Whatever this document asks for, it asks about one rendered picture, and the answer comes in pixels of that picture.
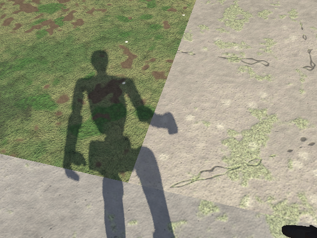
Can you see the robot right hand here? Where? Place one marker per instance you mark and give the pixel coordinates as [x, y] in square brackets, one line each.
[299, 231]

